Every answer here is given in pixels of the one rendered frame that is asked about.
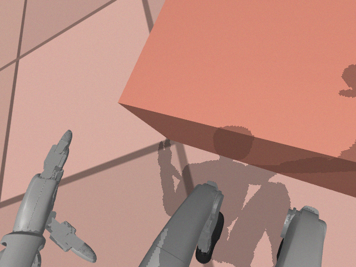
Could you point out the left robot arm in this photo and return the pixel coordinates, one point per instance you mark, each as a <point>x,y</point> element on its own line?
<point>22,249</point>

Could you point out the left robot hand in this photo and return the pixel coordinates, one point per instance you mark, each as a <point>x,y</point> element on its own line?
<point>35,212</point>

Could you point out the left robot foot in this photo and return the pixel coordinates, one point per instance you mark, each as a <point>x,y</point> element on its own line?
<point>205,257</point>

